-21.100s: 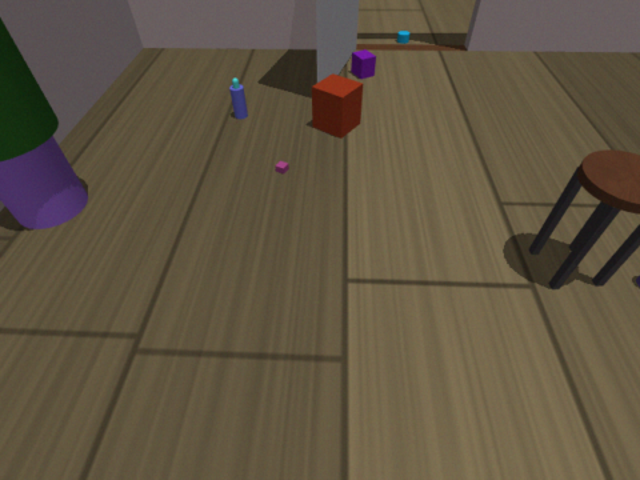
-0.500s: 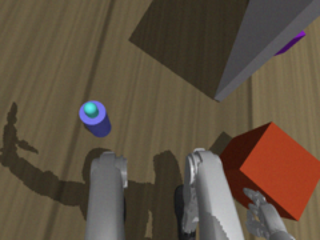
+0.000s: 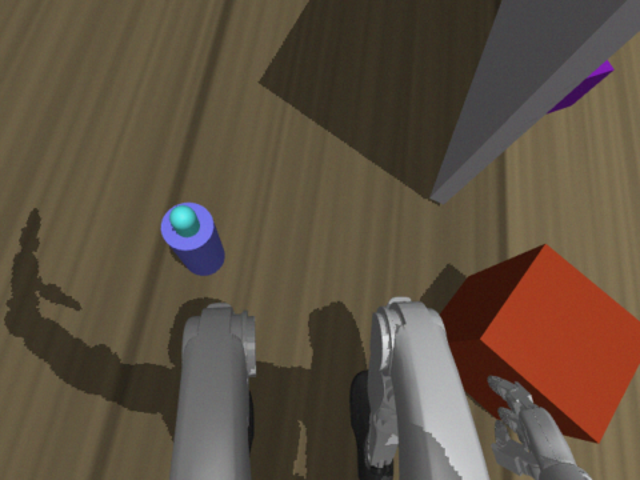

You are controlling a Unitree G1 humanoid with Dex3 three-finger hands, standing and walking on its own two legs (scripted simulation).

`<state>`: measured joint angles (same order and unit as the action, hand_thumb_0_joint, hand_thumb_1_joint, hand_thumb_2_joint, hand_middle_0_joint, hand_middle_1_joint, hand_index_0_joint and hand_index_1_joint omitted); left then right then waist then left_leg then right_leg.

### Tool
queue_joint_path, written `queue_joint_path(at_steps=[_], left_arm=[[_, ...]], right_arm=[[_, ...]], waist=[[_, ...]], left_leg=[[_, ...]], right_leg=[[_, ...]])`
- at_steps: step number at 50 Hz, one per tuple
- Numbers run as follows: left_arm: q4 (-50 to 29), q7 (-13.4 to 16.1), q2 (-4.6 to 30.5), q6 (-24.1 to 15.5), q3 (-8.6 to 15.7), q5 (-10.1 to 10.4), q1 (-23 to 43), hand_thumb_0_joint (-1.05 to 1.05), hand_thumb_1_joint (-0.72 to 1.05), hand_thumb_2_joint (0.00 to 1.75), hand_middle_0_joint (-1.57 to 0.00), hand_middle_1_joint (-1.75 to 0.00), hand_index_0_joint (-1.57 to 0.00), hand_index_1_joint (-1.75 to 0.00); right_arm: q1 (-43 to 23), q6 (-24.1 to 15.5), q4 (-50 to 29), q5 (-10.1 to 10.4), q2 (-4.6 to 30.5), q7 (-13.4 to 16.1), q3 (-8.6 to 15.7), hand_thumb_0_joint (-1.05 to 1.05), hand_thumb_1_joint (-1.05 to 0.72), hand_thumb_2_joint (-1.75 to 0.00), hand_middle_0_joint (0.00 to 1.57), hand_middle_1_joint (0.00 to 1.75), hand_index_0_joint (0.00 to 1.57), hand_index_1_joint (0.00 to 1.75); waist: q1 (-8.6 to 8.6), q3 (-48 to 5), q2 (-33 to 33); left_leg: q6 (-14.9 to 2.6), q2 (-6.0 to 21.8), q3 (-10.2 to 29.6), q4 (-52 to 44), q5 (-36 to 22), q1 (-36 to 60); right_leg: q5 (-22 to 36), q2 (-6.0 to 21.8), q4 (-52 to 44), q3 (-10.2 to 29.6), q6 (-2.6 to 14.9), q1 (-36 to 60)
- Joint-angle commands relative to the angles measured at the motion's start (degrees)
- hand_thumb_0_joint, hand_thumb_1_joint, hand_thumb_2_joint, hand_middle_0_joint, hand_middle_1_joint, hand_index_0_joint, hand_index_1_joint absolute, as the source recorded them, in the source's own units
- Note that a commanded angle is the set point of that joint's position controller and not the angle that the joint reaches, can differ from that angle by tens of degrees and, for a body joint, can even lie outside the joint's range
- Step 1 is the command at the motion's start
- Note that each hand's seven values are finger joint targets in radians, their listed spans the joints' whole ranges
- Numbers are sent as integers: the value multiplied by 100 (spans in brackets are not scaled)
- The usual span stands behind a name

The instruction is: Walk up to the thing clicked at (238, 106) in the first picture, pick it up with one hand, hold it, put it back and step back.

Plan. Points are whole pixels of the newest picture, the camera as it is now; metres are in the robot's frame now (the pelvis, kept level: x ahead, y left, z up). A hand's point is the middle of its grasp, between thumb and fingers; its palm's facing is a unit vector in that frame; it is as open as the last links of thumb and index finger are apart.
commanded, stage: go down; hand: left
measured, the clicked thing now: (194, 238) +0.46 +0.21 -0.27
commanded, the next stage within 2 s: approach in 1.24 s
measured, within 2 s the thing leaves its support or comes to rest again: neither
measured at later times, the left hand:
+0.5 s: hand out of the picture +0.38 +0.40 +0.04, palm faces +0.14 -0.99 -0.06, open 17.6 cm
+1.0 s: hand out of the picture +0.38 +0.41 +0.03, palm faces +0.13 -0.99 -0.07, open 17.6 cm
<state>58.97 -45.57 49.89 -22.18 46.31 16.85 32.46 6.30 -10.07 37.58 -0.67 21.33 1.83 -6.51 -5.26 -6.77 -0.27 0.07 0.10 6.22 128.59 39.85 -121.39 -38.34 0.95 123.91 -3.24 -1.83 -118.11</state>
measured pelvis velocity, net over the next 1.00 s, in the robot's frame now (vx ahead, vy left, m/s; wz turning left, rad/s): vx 0.00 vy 0.00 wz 0.00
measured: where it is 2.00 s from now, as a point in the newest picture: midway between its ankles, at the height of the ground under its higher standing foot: (304, 458)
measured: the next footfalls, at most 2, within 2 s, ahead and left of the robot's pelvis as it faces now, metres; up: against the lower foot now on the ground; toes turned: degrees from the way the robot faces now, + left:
none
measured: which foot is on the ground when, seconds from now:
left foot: down 0.00-1.00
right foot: down 0.00-1.00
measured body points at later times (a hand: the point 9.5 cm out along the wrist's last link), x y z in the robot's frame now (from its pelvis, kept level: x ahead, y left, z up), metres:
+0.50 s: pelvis +0.00 +0.00 +0.00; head +0.20 +0.06 +0.40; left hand +0.37 +0.46 +0.04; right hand +0.16 -0.28 -0.10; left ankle +0.08 +0.12 -0.35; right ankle +0.10 -0.13 -0.35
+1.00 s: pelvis +0.00 +0.00 +0.00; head +0.20 +0.07 +0.39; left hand +0.37 +0.46 +0.03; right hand +0.16 -0.27 -0.10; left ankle +0.08 +0.12 -0.35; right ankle +0.10 -0.13 -0.35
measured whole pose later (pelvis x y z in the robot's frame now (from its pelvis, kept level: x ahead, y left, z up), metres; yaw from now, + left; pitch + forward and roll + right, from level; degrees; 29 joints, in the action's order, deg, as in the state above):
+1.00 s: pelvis +0.00 +0.00 +0.00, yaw +0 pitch +32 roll -7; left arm 58.9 -45.1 49.4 -23.3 45.4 16.1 32.4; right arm 6.4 -10.4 37.8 -0.9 21.2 1.7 -6.4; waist -5.3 -6.2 -0.7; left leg -0.2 0.0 6.1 128.9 39.6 -121.7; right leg -38.2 0.9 124.1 -3.1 -2.1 -118.2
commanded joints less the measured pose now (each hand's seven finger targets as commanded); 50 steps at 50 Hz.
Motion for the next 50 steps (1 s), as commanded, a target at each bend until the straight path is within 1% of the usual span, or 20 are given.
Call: queue_joint_path(at_steps=[1,4,5,10,13,15,16,17,20,25,27,32,33,34,39,41,43,44,47,50], left_arm=[[-1046,-91,1958,-387,304,282,1078,0,-61,3,-6,-12,-8,-10],[-1205,-104,2085,-465,255,238,1427,0,-61,4,-5,-12,-8,-10],[-1435,-90,2274,-501,332,198,1557,0,-61,5,-5,-12,-8,-10],[-1649,-23,2274,-424,176,7,1708,0,-61,6,-5,-12,-7,-10],[-1502,65,2270,-347,271,-6,1485,0,-61,5,-6,-12,-7,-10],[-1469,99,2437,-326,430,6,1296,0,-61,5,-6,-13,-8,-11],[-1329,100,2267,-302,354,9,1145,0,-61,5,-6,-13,-8,-11],[-1280,112,2347,-292,445,18,1016,0,-61,4,-6,-13,-8,-11],[-804,71,1964,-249,364,109,666,0,-61,4,-6,-13,-8,-11],[-1091,-37,2010,-376,309,204,1012,0,-61,4,-6,-13,-9,-11],[-1180,-63,1930,-432,254,253,1231,0,-61,4,-6,-13,-8,-10],[-1532,-22,2103,-463,103,64,1655,0,-61,5,-5,-14,-8,-11],[-1575,12,2229,-454,152,16,1601,0,-61,6,-5,-14,-8,-11],[-1515,46,2230,-434,132,-11,1667,0,-61,6,-5,-14,-8,-11],[-1528,167,2368,-359,277,-61,1343,0,-61,5,-5,-14,-8,-11],[-1225,136,2144,-331,286,18,1178,0,-61,6,-5,-14,-8,-11],[-942,106,1985,-330,276,98,947,0,-61,4,-6,-14,-9,-11],[-909,90,2051,-343,333,103,822,0,-61,4,-6,-14,-9,-12],[-831,17,1811,-381,196,118,723,0,-61,6,-6,-16,-9,-13],[-1199,13,2050,-459,291,120,1013,0,-61,5,-6,-15,-9,-12]], right_arm=[[579,-162,-352,35,1319,63,511,0,-88,-89,20,30,20,30],[607,-209,-301,23,1331,74,531,0,-88,-89,20,30,20,30],[647,-207,-283,13,1354,90,538,0,-88,-89,20,30,20,30],[703,-174,-192,-18,1381,120,561,0,-88,-89,20,30,20,30],[764,-133,-171,-22,1329,124,522,0,-89,-89,20,30,20,30],[731,-104,-198,-22,1296,123,494,0,-89,-89,20,30,20,30],[711,-90,-209,-7,1314,127,501,0,-89,-89,20,30,20,30],[670,-82,-224,11,1315,113,486,0,-89,-89,20,30,20,30],[609,-71,-273,18,1268,86,464,0,-88,-89,20,30,20,30],[529,-116,-359,24,1297,56,507,0,-88,-89,20,30,20,30],[580,-144,-343,23,1292,58,520,0,-88,-89,20,30,20,30],[669,-189,-231,-20,1327,102,588,0,-88,-89,20,30,20,30],[665,-198,-229,-23,1317,107,578,0,-87,-89,20,30,20,30],[702,-183,-206,-25,1305,110,568,0,-88,-89,20,30,20,30],[621,-135,-253,24,1317,121,552,0,-88,-89,20,30,20,30],[632,-126,-232,20,1290,112,507,0,-88,-89,20,30,20,30],[585,-140,-263,51,1254,90,498,0,-88,-89,20,30,20,30],[605,-136,-273,38,1266,87,491,0,-88,-89,20,30,20,30],[612,-150,-289,12,1263,60,485,0,-88,-89,20,30,20,30],[637,-160,-324,15,1307,53,528,0,-88,-89,20,30,20,30]], waist=[[124,-3126,977],[80,-3325,1063],[149,-3548,1270],[230,-3790,1991],[242,-3766,1763],[338,-3689,1637],[305,-3536,1592],[385,-3423,1592],[245,-3121,1058],[174,-3151,861],[70,-3263,882],[136,-3670,1457],[231,-3669,1548],[197,-3603,1573],[376,-3460,1696],[244,-3274,1533],[220,-2985,1148],[253,-2995,1130],[157,-3014,954],[201,-3371,1067]], left_leg=[[-214,2,-209,-1676,-641,2332],[-199,19,-196,-1669,-502,2464],[-176,7,-201,-1697,-595,2677],[-47,38,-40,-1957,-787,3432],[-84,-15,-157,-1798,-1105,3227],[-117,-25,-202,-1744,-1217,3086],[-117,-26,-165,-1794,-1189,3055],[-108,-19,-117,-1852,-1161,3040],[-172,-24,-190,-1703,-1070,2558],[-229,0,-238,-1660,-621,2268],[-236,4,-248,-1612,-548,2287],[-146,10,-220,-1747,-561,2901],[-133,14,-202,-1818,-540,2939],[-136,8,-217,-1816,-512,2897],[-112,7,-114,-2032,-451,3017],[-113,-7,-108,-1895,-715,2871],[-166,-19,-132,-1808,-630,2516],[-174,-27,-186,-1764,-764,2488],[-192,-17,-216,-1659,-901,2395],[-184,-3,-209,-1679,-885,2537]], right_leg=[[501,-167,-1177,-231,394,1581],[392,-172,-1166,-216,395,1550],[463,-155,-1131,-206,409,1561],[619,-113,-952,-220,475,1157],[808,-105,-1010,-194,460,1389],[853,-115,-1055,-184,446,1515],[818,-113,-1035,-213,454,1415],[798,-106,-987,-226,460,1328],[777,-143,-1103,-244,416,1525],[484,-169,-1214,-217,375,1664],[460,-177,-1231,-204,366,1710],[454,-152,-1143,-184,428,1465],[446,-147,-1123,-178,433,1470],[436,-148,-1141,-172,435,1450],[404,-130,-1097,-187,451,1264],[577,-125,-1033,-232,446,1250],[484,-143,-1102,-234,425,1250],[579,-147,-1133,-225,421,1368],[701,-153,-1135,-240,408,1577],[680,-153,-1130,-232,409,1677]])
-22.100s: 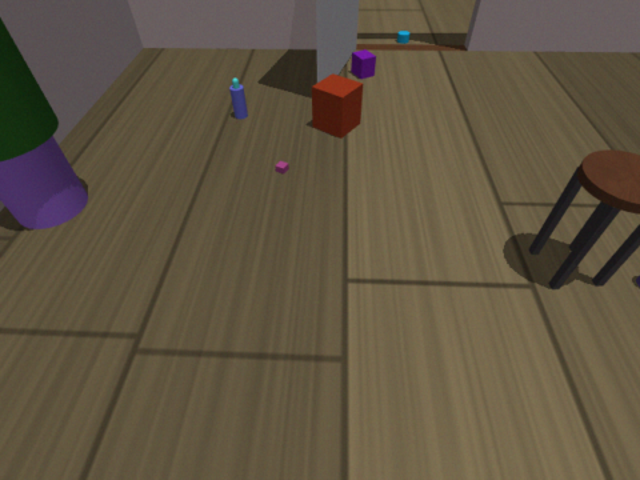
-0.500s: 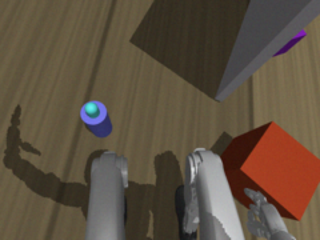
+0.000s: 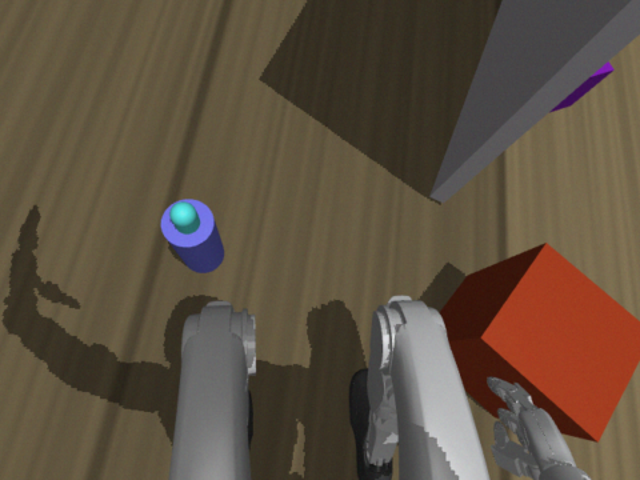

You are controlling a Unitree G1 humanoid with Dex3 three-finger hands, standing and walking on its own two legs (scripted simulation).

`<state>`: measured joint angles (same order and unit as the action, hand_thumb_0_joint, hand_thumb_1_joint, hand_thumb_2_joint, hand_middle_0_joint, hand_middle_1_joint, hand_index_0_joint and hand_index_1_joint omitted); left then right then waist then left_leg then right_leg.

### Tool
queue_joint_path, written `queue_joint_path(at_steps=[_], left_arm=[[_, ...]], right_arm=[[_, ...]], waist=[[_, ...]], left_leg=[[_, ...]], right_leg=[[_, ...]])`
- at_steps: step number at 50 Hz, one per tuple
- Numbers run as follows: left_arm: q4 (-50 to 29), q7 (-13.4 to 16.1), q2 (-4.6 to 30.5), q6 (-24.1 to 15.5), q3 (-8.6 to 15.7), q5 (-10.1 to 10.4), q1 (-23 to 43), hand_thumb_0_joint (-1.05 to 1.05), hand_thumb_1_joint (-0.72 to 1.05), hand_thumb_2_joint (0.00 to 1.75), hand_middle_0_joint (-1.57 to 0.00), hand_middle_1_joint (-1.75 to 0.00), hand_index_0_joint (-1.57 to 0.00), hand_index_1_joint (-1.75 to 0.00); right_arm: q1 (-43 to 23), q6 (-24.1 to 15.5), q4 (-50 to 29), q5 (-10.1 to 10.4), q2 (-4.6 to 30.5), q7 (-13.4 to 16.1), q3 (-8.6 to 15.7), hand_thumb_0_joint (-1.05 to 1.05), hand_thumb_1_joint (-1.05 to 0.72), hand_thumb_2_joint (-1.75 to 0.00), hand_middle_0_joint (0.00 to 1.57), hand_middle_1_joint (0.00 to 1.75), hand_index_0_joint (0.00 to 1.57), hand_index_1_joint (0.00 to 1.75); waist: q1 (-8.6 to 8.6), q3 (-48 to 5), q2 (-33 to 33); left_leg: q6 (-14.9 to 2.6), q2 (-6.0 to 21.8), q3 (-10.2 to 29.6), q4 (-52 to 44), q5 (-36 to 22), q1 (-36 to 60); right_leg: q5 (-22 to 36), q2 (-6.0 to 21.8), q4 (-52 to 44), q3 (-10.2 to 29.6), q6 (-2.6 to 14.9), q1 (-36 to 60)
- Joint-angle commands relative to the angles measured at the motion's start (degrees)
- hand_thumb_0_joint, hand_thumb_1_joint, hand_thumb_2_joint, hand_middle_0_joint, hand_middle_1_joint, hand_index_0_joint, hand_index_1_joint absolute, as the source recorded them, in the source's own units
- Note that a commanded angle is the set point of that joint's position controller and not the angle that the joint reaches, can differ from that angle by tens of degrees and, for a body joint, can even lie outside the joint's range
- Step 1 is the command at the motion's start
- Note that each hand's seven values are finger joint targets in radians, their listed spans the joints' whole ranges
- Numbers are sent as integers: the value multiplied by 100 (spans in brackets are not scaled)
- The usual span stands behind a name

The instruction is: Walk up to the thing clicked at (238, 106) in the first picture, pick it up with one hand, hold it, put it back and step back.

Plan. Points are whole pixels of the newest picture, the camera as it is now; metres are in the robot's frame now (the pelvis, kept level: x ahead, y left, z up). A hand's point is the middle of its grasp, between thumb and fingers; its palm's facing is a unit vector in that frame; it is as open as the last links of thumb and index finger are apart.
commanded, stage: go down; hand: left
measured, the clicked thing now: (194, 235) +0.46 +0.21 -0.27
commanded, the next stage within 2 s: approach in 0.24 s
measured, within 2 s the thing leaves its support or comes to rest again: neither
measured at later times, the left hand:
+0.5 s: hand out of the picture +0.38 +0.40 +0.02, palm faces +0.14 -0.99 -0.06, open 17.6 cm
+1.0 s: hand (105, 254) +0.40 +0.32 -0.20, palm faces +0.07 -1.00 +0.04, open 17.6 cm
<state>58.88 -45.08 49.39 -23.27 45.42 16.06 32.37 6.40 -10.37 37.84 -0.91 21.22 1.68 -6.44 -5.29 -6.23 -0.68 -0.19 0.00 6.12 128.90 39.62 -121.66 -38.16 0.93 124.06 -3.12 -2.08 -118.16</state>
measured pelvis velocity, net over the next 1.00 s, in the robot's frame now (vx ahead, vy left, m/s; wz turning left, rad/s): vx -0.01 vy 0.00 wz -0.09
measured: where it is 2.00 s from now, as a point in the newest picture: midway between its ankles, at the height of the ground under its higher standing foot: (303, 456)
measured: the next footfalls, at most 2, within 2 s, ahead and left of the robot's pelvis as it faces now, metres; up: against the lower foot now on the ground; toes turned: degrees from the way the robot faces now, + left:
none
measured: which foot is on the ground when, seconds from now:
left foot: down 0.00-1.00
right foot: down 0.00-1.00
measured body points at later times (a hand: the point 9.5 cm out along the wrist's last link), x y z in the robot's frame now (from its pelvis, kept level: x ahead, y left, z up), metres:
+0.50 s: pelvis +0.00 +0.00 +0.00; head +0.20 +0.06 +0.39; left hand +0.37 +0.45 +0.03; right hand +0.16 -0.28 -0.10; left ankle +0.08 +0.12 -0.35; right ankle +0.10 -0.13 -0.35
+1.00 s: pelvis -0.01 +0.00 -0.08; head +0.23 +0.12 +0.28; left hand +0.39 +0.37 -0.20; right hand +0.14 -0.28 -0.14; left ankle +0.08 +0.12 -0.35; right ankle +0.10 -0.13 -0.35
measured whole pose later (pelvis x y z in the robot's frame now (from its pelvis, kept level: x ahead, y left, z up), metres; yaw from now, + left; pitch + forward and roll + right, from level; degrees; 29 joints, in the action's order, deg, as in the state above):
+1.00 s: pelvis -0.01 +0.00 -0.08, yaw -5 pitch +23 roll -11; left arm 74.6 -38.7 47.9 -45.5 41.7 15.1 33.9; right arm -2.6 -7.2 36.5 -10.3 21.8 -2.3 -17.1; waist -11.5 7.9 -9.4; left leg 1.1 -0.1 12.9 145.8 40.6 -128.7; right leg -36.7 -1.2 136.6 -8.0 -2.6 -123.5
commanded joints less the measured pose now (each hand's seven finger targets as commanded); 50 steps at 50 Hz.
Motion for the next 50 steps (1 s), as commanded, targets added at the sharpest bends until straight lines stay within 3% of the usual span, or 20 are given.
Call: queue_joint_path(at_steps=[1,4,8,10,17,18,22,26,31,34,36,37,38,39,40,42,43,45,47,50], left_arm=[[-1436,-48,2030,-391,342,243,1135,0,-61,6,-5,-16,-8,-13],[-1855,-20,2134,-407,328,216,1453,0,-61,7,-5,-15,-8,-12],[-1720,96,2122,-316,248,83,1464,0,-61,9,-4,-16,-7,-13],[-1764,127,2194,-283,267,62,1410,0,-61,7,-5,-15,-8,-12],[-1099,145,2084,-244,343,91,845,0,-61,7,-6,-18,-9,-14],[-999,112,2004,-263,295,80,840,0,-61,1,-3,-10,-6,-7],[-539,-6,1508,-377,52,216,894,0,-61,2,-3,-12,-6,-9],[-281,-96,1206,-617,-177,385,1273,0,-61,1,-3,-12,-7,-9],[59,112,1321,-1050,-371,70,1530,0,-61,5,-3,-14,-6,-11],[-137,318,1632,-1482,-173,-80,1581,0,-61,6,-3,-15,-6,-12],[-270,452,2127,-1765,275,-33,1509,0,-61,6,-4,-15,-6,-13],[-250,460,1886,-1893,140,-7,1524,0,-61,6,-4,-16,-7,-14],[-176,440,1414,-2013,-197,27,1572,0,-61,8,-4,-16,-6,-14],[-221,510,1983,-2129,229,-10,1492,0,-61,9,-3,-16,-5,-14],[53,547,2081,-2201,277,-56,1243,0,-61,8,-3,-16,-6,-14],[353,521,1639,-2346,-122,-81,1162,0,-61,8,-4,-16,-6,-14],[468,525,1499,-2397,-140,-74,979,0,-61,8,-3,-15,-6,-13],[607,588,1922,-2502,129,-47,868,0,-61,6,-4,-15,-6,-12],[720,592,1419,-2627,-224,59,1076,0,-61,4,-4,-15,-7,-12],[799,711,1075,-2858,-586,78,1473,0,-61,3,-4,-15,-8,-12]], right_arm=[[630,-121,-355,34,1331,72,524,0,-88,-89,20,30,20,30],[693,-132,-301,27,1383,97,581,0,-87,-89,20,30,20,30],[713,-111,-204,9,1318,120,584,0,-87,-89,20,30,20,30],[678,-95,-225,5,1302,131,574,0,-88,-89,20,30,20,30],[569,-74,-309,45,1232,88,510,0,-87,-88,20,30,20,30],[551,-76,-303,38,1211,81,484,0,-84,-88,20,30,20,30],[495,-117,-329,45,1287,49,474,0,-85,-88,20,30,20,30],[575,-202,-287,-2,1323,7,427,0,-86,-88,20,30,20,30],[554,-178,-171,-205,1449,-52,314,0,-86,-88,20,30,20,30],[459,-111,-194,-378,1473,-131,193,0,-86,-89,20,30,20,30],[379,-40,-208,-478,1531,-170,85,0,-87,-89,20,30,20,30],[297,-17,-269,-529,1530,-199,42,0,-88,-89,20,30,20,30],[110,-12,-372,-558,1501,-240,-62,0,-87,-89,20,30,20,30],[85,27,-338,-608,1609,-234,-66,0,-87,-89,20,30,20,30],[32,84,-300,-656,1673,-233,-114,0,-87,-89,20,30,20,30],[-201,148,-413,-735,1652,-269,-248,0,-88,-89,20,30,20,30],[-280,172,-421,-774,1694,-275,-259,0,-88,-89,20,30,20,30],[-249,260,-303,-864,1825,-274,-359,0,-88,-89,20,30,20,30],[-378,294,-378,-927,1849,-304,-458,0,-88,-89,20,30,20,30],[-602,298,-372,-1037,1902,-314,-613,0,-89,-89,20,30,20,30]], waist=[[206,-3713,1255],[219,-4006,1770],[195,-3728,1716],[300,-3729,1777],[271,-3055,996],[194,-3020,953],[-48,-2641,828],[-238,-2789,671],[-252,-2826,1109],[-161,-3033,1370],[-27,-3262,1433],[-118,-3276,1481],[-224,-3130,1530],[-171,-3103,1620],[-170,-3050,1693],[-283,-2805,1634],[-338,-2684,1613],[-376,-2592,1746],[-614,-2460,1681],[-954,-2188,1721]], left_leg=[[-123,14,-177,-1721,-1045,2857],[-44,38,-73,-1867,-1123,3450],[-68,15,-122,-1924,-770,3196],[-77,11,-148,-1963,-701,3182],[-199,-31,-262,-1816,-493,2294],[-196,-23,-241,-1788,-554,2277],[-186,15,-113,-1700,-403,2155],[-180,17,-155,-1379,-432,2020],[-59,57,-87,-1091,-698,2286],[-3,65,-101,-824,-1072,2404],[-5,85,-116,-659,-1252,2389],[3,102,-101,-590,-1281,2437],[30,111,-51,-603,-1241,2431],[34,122,-24,-564,-1220,2358],[47,129,-22,-518,-1285,2375],[47,166,25,-409,-1086,2178],[50,170,45,-387,-1023,2158],[70,198,95,-322,-995,2132],[68,228,189,-180,-839,2074],[87,253,345,-56,-743,2105]], right_leg=[[809,-141,-1098,-242,442,1703],[805,-110,-1001,-244,481,1394],[611,-115,-1091,-206,471,1391],[588,-113,-1112,-181,470,1439],[386,-150,-1297,-187,421,1622],[440,-148,-1256,-216,415,1603],[348,-167,-1137,-295,426,1223],[401,-189,-1085,-305,397,1294],[581,-182,-659,-397,445,958],[842,-195,-404,-442,448,1119],[977,-221,-289,-451,421,1408],[1010,-236,-251,-476,409,1422],[961,-242,-161,-543,426,1309],[965,-249,-100,-581,420,1381],[1022,-259,-49,-606,418,1385],[903,-304,38,-683,411,1288],[884,-305,45,-729,403,1263],[928,-327,101,-810,391,1343],[900,-354,166,-906,374,1196],[903,-378,233,-1034,357,1028]])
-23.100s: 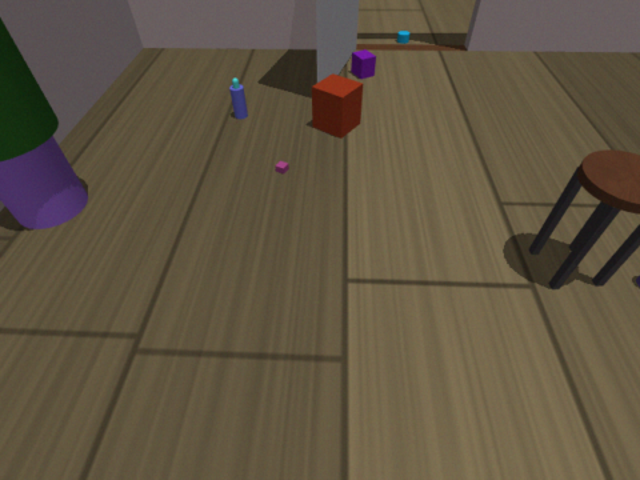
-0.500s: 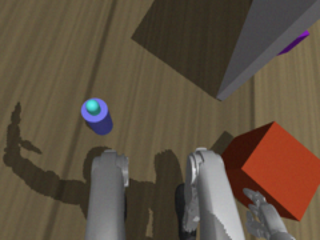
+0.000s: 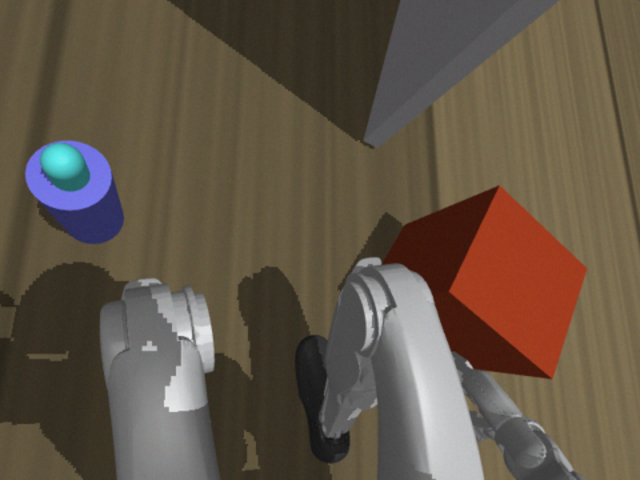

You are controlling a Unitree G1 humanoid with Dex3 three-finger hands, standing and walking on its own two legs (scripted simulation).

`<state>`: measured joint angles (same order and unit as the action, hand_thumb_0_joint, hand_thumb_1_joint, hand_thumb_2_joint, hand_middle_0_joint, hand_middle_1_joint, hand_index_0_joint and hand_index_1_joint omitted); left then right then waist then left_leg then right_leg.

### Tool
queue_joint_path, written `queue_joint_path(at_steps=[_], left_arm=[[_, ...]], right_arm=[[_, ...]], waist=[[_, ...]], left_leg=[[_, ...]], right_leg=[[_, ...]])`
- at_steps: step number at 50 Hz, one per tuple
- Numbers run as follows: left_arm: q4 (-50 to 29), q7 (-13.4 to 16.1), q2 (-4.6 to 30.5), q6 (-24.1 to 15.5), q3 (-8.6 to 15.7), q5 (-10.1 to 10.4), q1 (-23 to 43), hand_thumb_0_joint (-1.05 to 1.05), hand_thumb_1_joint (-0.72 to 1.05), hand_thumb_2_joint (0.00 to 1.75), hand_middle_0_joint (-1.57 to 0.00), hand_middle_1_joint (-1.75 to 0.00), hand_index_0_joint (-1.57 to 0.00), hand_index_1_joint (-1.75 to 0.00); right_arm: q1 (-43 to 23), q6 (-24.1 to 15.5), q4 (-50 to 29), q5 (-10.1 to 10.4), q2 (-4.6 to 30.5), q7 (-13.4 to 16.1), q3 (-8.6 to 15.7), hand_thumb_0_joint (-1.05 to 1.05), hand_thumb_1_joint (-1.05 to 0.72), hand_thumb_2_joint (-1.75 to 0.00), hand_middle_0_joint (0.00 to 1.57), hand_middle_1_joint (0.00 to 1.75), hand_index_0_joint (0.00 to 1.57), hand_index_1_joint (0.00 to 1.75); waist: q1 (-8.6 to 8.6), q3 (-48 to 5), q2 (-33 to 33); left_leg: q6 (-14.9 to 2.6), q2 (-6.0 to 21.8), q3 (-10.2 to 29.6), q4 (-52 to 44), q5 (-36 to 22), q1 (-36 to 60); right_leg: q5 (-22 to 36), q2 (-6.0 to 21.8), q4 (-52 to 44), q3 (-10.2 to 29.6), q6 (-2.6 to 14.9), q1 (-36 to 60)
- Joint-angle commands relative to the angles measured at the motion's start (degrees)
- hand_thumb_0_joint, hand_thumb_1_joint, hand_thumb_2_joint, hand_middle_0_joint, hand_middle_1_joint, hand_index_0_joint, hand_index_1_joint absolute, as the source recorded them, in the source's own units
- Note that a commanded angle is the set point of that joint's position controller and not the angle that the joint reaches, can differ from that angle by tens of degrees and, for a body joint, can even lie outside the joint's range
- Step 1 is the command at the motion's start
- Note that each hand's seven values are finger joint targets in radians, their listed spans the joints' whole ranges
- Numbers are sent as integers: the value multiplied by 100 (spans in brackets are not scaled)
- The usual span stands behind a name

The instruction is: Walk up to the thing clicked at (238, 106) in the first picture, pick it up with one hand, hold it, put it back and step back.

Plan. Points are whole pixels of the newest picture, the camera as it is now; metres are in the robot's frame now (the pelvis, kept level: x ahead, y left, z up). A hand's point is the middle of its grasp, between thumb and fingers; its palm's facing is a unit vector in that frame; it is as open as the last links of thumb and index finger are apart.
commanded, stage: close in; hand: left
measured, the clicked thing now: (80, 193) +0.45 +0.25 -0.19
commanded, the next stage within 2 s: close in 0.66 s
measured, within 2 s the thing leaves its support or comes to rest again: neither
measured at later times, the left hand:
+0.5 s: hand (37, 208) +0.42 +0.29 -0.18, palm faces +0.18 -0.98 +0.00, open 17.6 cm
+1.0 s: hand (59, 205) +0.43 +0.27 -0.18, palm faces +0.23 -0.97 +0.00, open 17.3 cm
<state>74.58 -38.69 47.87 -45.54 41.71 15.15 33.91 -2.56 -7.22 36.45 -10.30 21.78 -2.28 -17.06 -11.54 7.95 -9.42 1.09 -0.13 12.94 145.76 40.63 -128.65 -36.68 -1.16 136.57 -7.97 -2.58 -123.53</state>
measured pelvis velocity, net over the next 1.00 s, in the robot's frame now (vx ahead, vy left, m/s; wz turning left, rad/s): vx -0.01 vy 0.01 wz -0.08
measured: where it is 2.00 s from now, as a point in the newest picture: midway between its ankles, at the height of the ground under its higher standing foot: (250, 443)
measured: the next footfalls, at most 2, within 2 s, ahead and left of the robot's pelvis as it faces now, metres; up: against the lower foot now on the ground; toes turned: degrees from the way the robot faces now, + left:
none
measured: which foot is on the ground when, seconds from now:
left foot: down 0.00-1.00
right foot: down 0.00-1.00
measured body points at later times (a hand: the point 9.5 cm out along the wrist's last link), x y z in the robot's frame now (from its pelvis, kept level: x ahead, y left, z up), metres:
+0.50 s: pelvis -0.01 +0.01 -0.02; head +0.23 +0.18 +0.32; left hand +0.41 +0.34 -0.18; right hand +0.14 -0.25 -0.06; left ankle +0.08 +0.13 -0.27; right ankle +0.12 -0.12 -0.27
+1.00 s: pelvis -0.01 +0.01 -0.02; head +0.23 +0.18 +0.32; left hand +0.41 +0.32 -0.18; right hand +0.13 -0.25 -0.06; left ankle +0.08 +0.13 -0.27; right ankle +0.12 -0.12 -0.27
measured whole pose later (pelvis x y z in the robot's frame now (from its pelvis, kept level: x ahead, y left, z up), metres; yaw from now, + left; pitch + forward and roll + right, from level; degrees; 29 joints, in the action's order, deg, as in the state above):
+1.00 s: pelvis -0.01 +0.01 -0.02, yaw -5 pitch +13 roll -17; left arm 82.1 -6.4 46.5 -62.6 28.5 5.7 37.8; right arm -8.5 1.0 32.5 -20.2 21.9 -7.7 -28.2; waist -14.7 16.3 -14.2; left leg 0.0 -0.1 19.5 151.8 40.6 -126.9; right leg -34.1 -3.5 136.8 -12.9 -4.6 -119.0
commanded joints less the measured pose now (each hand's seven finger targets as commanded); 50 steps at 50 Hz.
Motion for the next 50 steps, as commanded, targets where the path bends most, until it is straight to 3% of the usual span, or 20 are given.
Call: queue_joint_path(at_steps=[1,4,6,12,14,17,21,22,28,31,33,38,42,50], left_arm=[[-657,150,1166,-710,-406,100,1440,0,-61,2,-5,-15,-8,-12],[-373,495,1206,-1001,-656,-100,1587,0,-61,0,-5,-14,-9,-10],[-211,801,1329,-1193,-634,-158,1654,0,-61,0,-5,-14,-9,-10],[214,1687,1566,-1670,-411,-424,1613,0,-61,0,-6,-12,-9,-9],[217,1901,1685,-1757,-374,-592,1493,0,-61,0,-6,-12,-9,-8],[164,2112,1535,-1794,-490,-798,1264,0,-61,0,-5,-10,-9,-7],[-76,2189,1119,-1779,-802,-739,1273,0,-61,0,-5,-9,-9,-5],[-167,2193,919,-1780,-925,-682,1370,0,-61,0,-5,-8,-9,-5],[-143,2499,597,-1796,-1342,-613,1778,0,-61,0,-4,-9,-8,-5],[-53,2687,676,-1881,-1380,-735,1860,0,-61,1,-4,-9,-7,-5],[19,2791,730,-1942,-1280,-772,1711,0,-61,1,-4,-8,-7,-5],[153,3065,818,-2046,-1103,-895,1388,0,-61,5,-5,-4,-6,-3],[89,3179,836,-2081,-1212,-981,1545,0,-55,9,-12,-11,-14,-10],[-68,3234,678,-2115,-1426,-926,1866,0,-49,14,-17,-16,-18,-14]], right_arm=[[272,-12,-242,-142,1845,71,380,0,-89,-89,20,30,20,30],[120,74,-217,-281,1870,36,209,0,-90,-89,20,30,20,30],[16,147,-227,-378,1912,-18,76,0,-91,-89,20,30,20,30],[-189,431,-363,-664,2026,-154,-238,0,-91,-89,20,30,20,30],[-250,519,-389,-754,2055,-187,-307,0,-92,-89,20,30,20,30],[-340,644,-442,-860,2054,-223,-345,0,-91,-89,20,30,20,30],[-370,737,-490,-910,2073,-264,-336,0,-92,-90,20,30,20,30],[-352,748,-481,-903,2100,-271,-309,0,-93,-90,20,30,20,30],[-267,759,-442,-876,2117,-338,-314,0,-92,-90,20,30,20,30],[-345,781,-471,-881,2100,-369,-339,0,-92,-90,20,30,20,30],[-379,806,-497,-902,2085,-389,-355,0,-92,-90,20,30,20,30],[-421,868,-572,-978,2030,-438,-412,0,-90,-90,20,30,20,30],[-440,902,-567,-991,2042,-441,-418,0,-90,-90,20,30,20,30],[-375,894,-450,-991,2056,-437,-402,0,-90,-90,20,30,20,30]], waist=[[-429,-3562,2555],[-521,-3361,2476],[-501,-3181,2440],[-505,-2970,2742],[-471,-2886,3000],[-527,-2724,3144],[-709,-2744,3021],[-825,-2759,2934],[-1043,-2502,2464],[-953,-2269,2488],[-866,-2230,2482],[-719,-2328,2606],[-856,-2183,2638],[-1033,-2494,2601]], left_leg=[[-38,271,-312,-1637,-837,2767],[-30,277,-231,-1503,-778,2638],[-32,273,-180,-1485,-593,2460],[81,323,-33,-1446,-1068,2751],[123,339,12,-1491,-1183,2883],[138,354,64,-1527,-1286,2887],[96,371,106,-1454,-1157,2813],[90,371,139,-1438,-1162,2855],[16,328,301,-1432,-511,2432],[38,338,388,-1546,-223,2342],[39,334,370,-1536,-198,2317],[69,336,309,-1539,-421,2407],[39,340,287,-1524,-343,2283],[37,363,335,-1406,-606,2502]], right_leg=[[788,-180,-994,-583,393,1587],[779,-211,-943,-655,379,1608],[661,-235,-931,-719,369,1671],[998,-297,-800,-891,347,1849],[1061,-309,-748,-938,357,1848],[1183,-308,-714,-997,348,1916],[1247,-335,-781,-1022,311,2010],[1293,-323,-784,-1046,288,1978],[960,-342,-874,-1115,246,1809],[723,-330,-833,-1135,260,1652],[707,-336,-820,-1111,267,1698],[847,-384,-816,-1100,282,1883],[827,-392,-849,-1109,277,1853],[1112,-394,-817,-1109,246,1945]])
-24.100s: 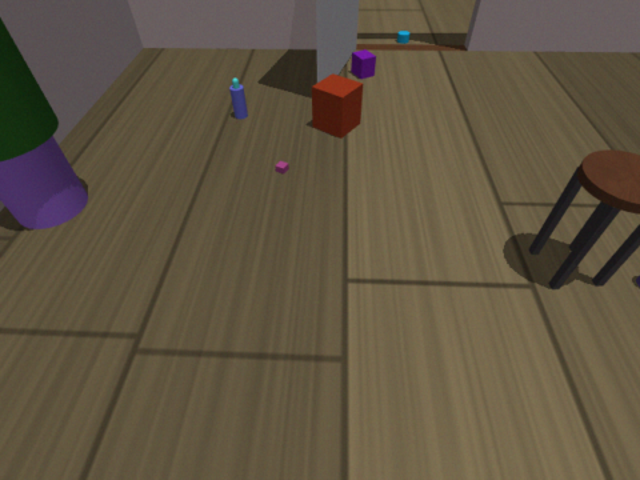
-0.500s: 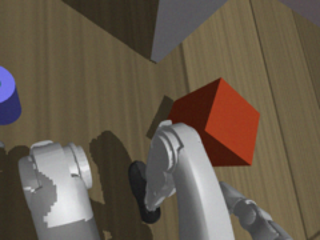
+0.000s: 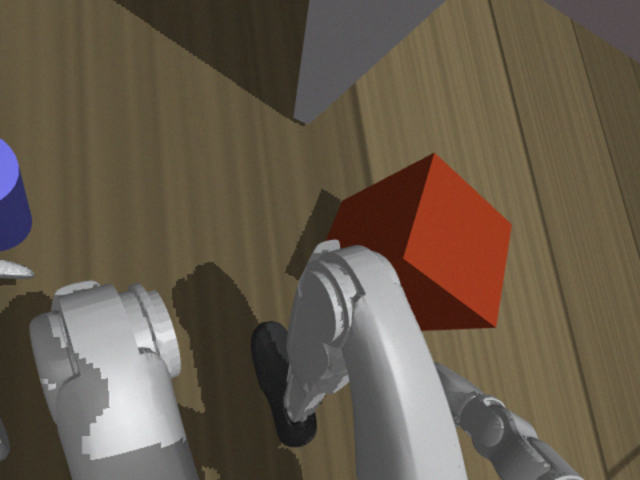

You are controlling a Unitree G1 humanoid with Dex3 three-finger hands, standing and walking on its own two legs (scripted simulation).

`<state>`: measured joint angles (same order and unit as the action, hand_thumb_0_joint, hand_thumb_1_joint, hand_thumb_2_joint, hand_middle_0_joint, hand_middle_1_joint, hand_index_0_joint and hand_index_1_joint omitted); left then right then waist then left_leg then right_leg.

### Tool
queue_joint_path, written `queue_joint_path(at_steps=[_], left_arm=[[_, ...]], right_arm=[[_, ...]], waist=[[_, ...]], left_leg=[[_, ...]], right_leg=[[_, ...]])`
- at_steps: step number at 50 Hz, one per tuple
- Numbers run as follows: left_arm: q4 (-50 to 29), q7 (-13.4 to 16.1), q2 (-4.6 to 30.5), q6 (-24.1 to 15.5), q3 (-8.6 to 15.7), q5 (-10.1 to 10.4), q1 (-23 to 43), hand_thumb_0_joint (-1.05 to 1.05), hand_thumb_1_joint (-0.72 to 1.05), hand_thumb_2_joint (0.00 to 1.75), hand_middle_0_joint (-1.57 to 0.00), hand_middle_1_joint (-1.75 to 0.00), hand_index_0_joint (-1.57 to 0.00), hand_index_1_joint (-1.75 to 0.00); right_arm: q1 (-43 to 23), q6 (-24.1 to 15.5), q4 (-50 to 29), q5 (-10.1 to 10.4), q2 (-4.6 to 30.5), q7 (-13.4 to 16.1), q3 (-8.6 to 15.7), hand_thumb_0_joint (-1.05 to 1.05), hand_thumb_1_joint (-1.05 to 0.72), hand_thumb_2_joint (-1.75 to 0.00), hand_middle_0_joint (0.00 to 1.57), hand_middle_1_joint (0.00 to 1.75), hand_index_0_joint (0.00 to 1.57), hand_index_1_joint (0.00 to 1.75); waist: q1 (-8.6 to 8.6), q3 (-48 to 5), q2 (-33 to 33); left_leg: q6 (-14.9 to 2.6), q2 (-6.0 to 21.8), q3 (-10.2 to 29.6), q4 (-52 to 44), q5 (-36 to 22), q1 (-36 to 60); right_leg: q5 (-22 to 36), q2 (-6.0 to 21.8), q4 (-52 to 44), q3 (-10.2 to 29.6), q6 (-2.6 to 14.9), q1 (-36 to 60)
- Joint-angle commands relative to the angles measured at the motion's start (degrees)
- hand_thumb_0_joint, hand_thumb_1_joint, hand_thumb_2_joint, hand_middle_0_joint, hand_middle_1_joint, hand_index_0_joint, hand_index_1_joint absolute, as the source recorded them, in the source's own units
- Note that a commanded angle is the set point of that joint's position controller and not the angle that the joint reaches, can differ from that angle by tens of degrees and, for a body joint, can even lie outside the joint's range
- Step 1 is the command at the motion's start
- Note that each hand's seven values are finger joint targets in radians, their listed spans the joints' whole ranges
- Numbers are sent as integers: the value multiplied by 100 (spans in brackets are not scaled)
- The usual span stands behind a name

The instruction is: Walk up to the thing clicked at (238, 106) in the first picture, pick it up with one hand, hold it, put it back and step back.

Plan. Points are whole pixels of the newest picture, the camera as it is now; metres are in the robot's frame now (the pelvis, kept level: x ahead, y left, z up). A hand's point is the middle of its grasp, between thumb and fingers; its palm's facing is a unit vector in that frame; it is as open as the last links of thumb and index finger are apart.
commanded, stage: close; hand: left
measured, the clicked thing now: out of the picture +0.44 +0.27 -0.17
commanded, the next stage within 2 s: settle in 0.82 s
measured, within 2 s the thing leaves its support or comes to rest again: leaves its support in 1.28 s
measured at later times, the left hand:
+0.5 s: hand out of the picture +0.43 +0.29 -0.16, palm faces +0.33 -0.94 +0.00, open 14.1 cm
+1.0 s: hand out of the picture +0.43 +0.27 -0.17, palm faces +0.31 -0.95 +0.00, open 10.7 cm
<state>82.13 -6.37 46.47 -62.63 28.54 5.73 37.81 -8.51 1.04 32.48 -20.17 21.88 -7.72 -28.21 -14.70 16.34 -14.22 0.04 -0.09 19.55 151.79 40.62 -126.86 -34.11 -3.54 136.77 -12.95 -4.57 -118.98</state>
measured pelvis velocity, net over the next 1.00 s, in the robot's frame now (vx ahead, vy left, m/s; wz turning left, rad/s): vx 0.00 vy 0.00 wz -0.01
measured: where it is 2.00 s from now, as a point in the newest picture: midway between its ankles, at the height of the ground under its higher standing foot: (215, 444)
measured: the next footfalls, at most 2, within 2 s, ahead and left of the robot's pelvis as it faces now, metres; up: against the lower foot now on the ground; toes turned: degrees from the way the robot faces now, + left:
none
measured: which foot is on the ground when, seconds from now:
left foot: down 0.00-1.00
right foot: down 0.00-1.00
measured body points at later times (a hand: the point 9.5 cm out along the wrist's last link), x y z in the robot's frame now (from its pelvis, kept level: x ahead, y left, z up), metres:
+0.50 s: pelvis +0.00 +0.00 +0.00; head +0.23 +0.18 +0.34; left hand +0.41 +0.34 -0.16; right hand +0.17 -0.25 -0.04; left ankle +0.08 +0.12 -0.25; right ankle +0.15 -0.13 -0.25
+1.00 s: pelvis +0.00 +0.00 +0.00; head +0.23 +0.19 +0.33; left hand +0.41 +0.32 -0.17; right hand +0.17 -0.25 -0.04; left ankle +0.08 +0.12 -0.25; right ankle +0.15 -0.13 -0.25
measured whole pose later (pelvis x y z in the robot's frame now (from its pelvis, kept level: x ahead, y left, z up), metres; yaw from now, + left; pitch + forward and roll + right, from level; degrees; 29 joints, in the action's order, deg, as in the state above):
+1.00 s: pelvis +0.00 +0.00 +0.00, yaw -1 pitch +13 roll -18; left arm 81.1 -1.3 45.5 -63.1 27.6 2.2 38.1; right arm -9.7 2.2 32.4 -20.1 21.0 -8.2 -28.0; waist -14.9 16.7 -14.8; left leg -0.1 0.1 20.2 152.0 41.0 -126.9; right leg -34.2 -3.7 136.4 -13.5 -4.4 -118.8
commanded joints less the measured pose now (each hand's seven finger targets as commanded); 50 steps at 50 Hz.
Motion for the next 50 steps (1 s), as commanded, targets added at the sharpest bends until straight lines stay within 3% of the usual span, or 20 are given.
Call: queue_joint_path(at_steps=[1,2,9,11,12,13,19,20,21,27,32,37,39,44,46,47,50], left_arm=[[-795,21,849,-387,-111,27,1443,0,-50,15,-17,-16,-18,-15],[-712,32,820,-365,-134,14,1492,0,-48,16,-18,-18,-19,-16],[-735,122,1013,-318,20,-65,1260,0,-37,25,-24,-25,-25,-24],[-672,167,906,-291,14,-73,1167,0,-32,28,-26,-27,-27,-26],[-708,210,1067,-292,154,-56,1107,0,-29,30,-27,-28,-28,-27],[-761,212,1011,-307,117,-33,1214,0,-29,29,-28,-29,-29,-27],[-1037,242,880,-315,11,-52,1149,0,-18,36,-36,-36,-37,-35],[-961,259,913,-317,-36,-79,1319,0,-17,37,-39,-38,-40,-37],[-915,270,791,-313,-69,-65,1236,0,-15,38,-39,-38,-40,-37],[-864,299,800,-300,-240,-113,1439,0,-7,42,-44,-43,-45,-41],[-744,353,732,-330,-219,-96,1329,0,0,45,-48,-46,-50,-44],[-789,428,764,-397,-211,-88,1380,0,8,56,-59,-57,-60,-55],[-954,482,955,-440,-133,-121,1530,0,11,58,-62,-59,-63,-58],[-961,570,1045,-460,5,-147,1546,0,18,66,-70,-67,-71,-66],[-888,607,1103,-427,122,-194,1308,0,20,77,-80,-78,-80,-77],[-899,633,1126,-400,115,-234,1351,0,21,70,-79,-75,-80,-73],[-1095,644,1124,-373,89,-319,1348,0,21,92,-94,-98,-93,-97]], right_arm=[[220,71,-47,-6,2020,104,701,0,-90,-90,20,30,20,30],[266,81,-51,0,2015,103,688,0,-90,-90,20,30,20,30],[193,173,-90,-2,1994,102,672,0,-89,-90,20,30,20,30],[184,184,-111,-1,1992,91,664,0,-89,-90,20,30,20,30],[203,192,-124,-1,1981,85,649,0,-89,-90,20,30,20,30],[176,198,-133,-4,1979,84,647,0,-90,-90,20,30,20,30],[163,199,-79,2,1969,83,716,0,-89,-90,20,30,20,30],[209,199,-60,0,1982,80,698,0,-89,-90,20,30,20,30],[174,197,-79,6,1980,72,705,0,-89,-89,20,30,20,30],[150,189,-81,31,1983,55,722,0,-89,-89,20,30,20,30],[161,179,-103,26,1979,34,706,0,-88,-89,20,30,20,30],[179,165,-75,19,2007,25,698,0,-88,-89,20,30,20,30],[155,159,-66,20,1968,25,689,0,-88,-89,20,30,20,30],[160,172,-36,-3,2000,50,703,0,-88,-89,20,30,20,30],[201,200,-36,-4,1983,49,707,0,-92,-90,20,30,20,30],[205,217,-37,-4,1999,49,701,0,-89,-89,20,30,20,30],[196,249,-79,-4,1999,36,748,0,-92,-90,20,30,20,30]], waist=[[-678,-3386,3023],[-732,-3360,2971],[-502,-3326,3176],[-552,-3299,3120],[-485,-3384,3103],[-551,-3397,3074],[-566,-3440,3082],[-666,-3390,3144],[-650,-3340,3053],[-661,-3155,2993],[-627,-3203,2885],[-630,-3260,2954],[-578,-3255,3006],[-635,-3300,3096],[-550,-3320,3151],[-571,-3269,3242],[-581,-3288,3320]], left_leg=[[113,350,-389,-1941,-581,2256],[109,335,-388,-1932,-611,2194],[161,358,-400,-2023,-764,2259],[167,366,-359,-2030,-809,2249],[152,359,-413,-1996,-865,2237],[141,356,-410,-1960,-844,2217],[139,380,-407,-1938,-909,2302],[137,374,-383,-1951,-847,2261],[136,377,-353,-1970,-788,2222],[108,363,-374,-2009,-352,2077],[121,359,-326,-2026,-396,2109],[127,342,-317,-1980,-547,2155],[111,346,-375,-1956,-549,2116],[132,379,-373,-1953,-629,2239],[150,390,-361,-2019,-671,2312],[176,403,-323,-2076,-724,2353],[190,414,-324,-2133,-670,2448]], right_leg=[[842,-181,-887,-584,446,1560],[871,-173,-897,-603,441,1575],[904,-178,-856,-611,491,1603],[949,-170,-827,-641,485,1597],[984,-186,-869,-611,485,1737],[984,-184,-871,-622,472,1719],[1047,-194,-866,-600,479,1659],[1015,-183,-845,-627,474,1636],[980,-187,-846,-641,478,1575],[642,-189,-931,-642,482,1411],[673,-185,-903,-672,473,1441],[812,-196,-878,-671,479,1521],[808,-197,-895,-627,483,1554],[875,-186,-891,-626,478,1559],[870,-176,-875,-637,487,1579],[884,-167,-847,-657,493,1528],[835,-143,-849,-658,492,1439]])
